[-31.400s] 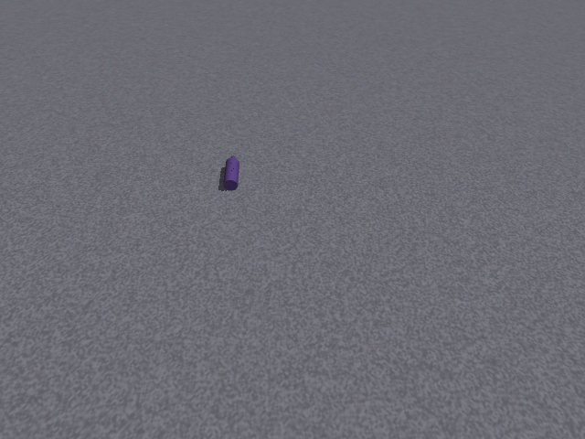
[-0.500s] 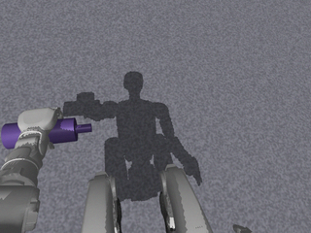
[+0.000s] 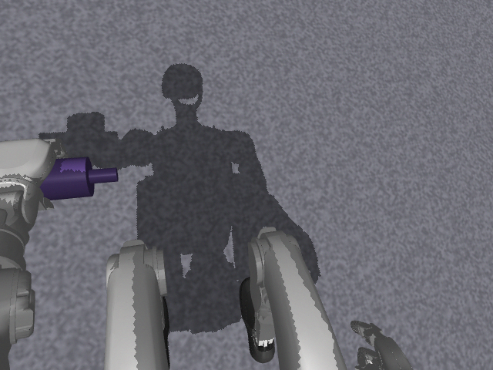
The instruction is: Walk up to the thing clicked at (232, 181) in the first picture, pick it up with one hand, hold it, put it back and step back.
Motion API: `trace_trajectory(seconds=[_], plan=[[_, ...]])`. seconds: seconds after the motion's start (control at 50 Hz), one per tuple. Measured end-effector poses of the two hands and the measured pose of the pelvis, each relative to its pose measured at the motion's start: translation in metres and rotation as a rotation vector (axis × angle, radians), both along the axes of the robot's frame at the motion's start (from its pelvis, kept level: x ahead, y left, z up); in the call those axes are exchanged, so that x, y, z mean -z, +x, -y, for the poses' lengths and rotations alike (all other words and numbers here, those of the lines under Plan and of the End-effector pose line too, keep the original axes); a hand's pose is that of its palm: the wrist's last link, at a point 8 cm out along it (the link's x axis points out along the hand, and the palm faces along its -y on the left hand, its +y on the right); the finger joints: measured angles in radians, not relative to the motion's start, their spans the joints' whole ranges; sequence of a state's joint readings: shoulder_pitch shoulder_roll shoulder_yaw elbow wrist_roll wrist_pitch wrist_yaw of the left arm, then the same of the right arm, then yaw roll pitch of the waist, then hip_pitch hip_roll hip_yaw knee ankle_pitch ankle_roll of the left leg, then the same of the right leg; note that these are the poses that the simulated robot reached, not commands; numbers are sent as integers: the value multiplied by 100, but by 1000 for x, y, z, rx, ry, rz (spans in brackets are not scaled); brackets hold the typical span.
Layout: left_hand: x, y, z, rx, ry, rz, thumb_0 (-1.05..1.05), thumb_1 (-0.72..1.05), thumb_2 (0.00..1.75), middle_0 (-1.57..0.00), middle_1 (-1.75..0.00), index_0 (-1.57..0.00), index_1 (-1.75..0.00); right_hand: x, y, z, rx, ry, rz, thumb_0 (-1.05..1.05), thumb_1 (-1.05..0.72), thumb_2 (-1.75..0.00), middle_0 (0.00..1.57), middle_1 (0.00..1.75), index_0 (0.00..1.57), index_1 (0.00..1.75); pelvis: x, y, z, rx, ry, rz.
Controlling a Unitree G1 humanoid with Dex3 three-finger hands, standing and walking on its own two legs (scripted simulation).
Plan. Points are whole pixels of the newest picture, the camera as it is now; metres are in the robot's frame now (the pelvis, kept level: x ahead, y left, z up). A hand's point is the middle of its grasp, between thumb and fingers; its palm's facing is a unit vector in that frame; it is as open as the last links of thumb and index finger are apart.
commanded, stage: crouch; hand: left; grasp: from above
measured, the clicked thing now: (48, 180) +0.43 +0.30 -0.20
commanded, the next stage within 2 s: lower in 0.54 s
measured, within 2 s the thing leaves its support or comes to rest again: neither
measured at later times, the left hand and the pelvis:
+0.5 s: hand (52, 186) +0.43 +0.30 -0.24, palm faces -0.46 -0.08 -0.88, open 10.0 cm; pelvis -0.01 +0.00 -0.06, yaw -2 degrees
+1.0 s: hand (61, 191) +0.43 +0.30 -0.30, palm faces -0.48 -0.11 -0.87, open 9.9 cm; pelvis -0.01 +0.00 -0.10, yaw -4 degrees
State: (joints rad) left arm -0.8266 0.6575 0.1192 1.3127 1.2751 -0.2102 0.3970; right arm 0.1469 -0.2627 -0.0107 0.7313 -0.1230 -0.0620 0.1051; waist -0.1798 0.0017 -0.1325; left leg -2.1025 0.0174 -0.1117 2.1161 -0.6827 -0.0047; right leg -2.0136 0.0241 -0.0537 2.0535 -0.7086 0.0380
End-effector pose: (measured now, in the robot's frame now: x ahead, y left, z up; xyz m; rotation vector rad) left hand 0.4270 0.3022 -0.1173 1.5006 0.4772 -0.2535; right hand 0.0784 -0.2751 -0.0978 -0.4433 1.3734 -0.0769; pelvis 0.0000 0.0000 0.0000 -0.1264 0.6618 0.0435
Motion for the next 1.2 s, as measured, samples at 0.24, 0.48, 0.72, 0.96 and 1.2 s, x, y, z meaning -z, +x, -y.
trace_trajectory(seconds=[0.24, 0.48, 0.72, 0.96, 1.2], plan=[[38, 7, -1, -11, -7, -35, 0, 0, 49, -69, -52, -73, -50, 31, -37, 0, 46, 12, -81, 0, -90, -90, 21, 29, 20, 30, 34, -6, 1, 15, -3, 13], [66, 9, -1, 1, -14, -18, 0, 0, 48, -70, -52, -73, -50, 57, -49, -1, 43, 18, -108, 0, -90, -90, 21, 30, 21, 30, 62, -9, 3, 24, -5, 37], [79, 17, -9, -18, -2, -25, -1, -1, 50, -69, -52, -73, -50, 70, -37, 0, 5, 16, -91, 0, -90, -90, 21, 30, 20, 30, 76, -8, 4, 32, -14, 52], [119, 14, -8, 6, -44, -50, 0, 0, 47, -70, -51, -74, -49, 78, -39, 1, -22, -11, -122, 0, -90, -90, 21, 30, 20, 30, 94, -8, 2, 41, -33, 78], [143, 14, -4, -4, -32, -11, 0, 2, 44, -71, -48, -75, -46, 94, -36, 1, -45, -12, -116, 0, -89, -89, 21, 30, 21, 30, 112, -7, 2, 51, -35, 96]])
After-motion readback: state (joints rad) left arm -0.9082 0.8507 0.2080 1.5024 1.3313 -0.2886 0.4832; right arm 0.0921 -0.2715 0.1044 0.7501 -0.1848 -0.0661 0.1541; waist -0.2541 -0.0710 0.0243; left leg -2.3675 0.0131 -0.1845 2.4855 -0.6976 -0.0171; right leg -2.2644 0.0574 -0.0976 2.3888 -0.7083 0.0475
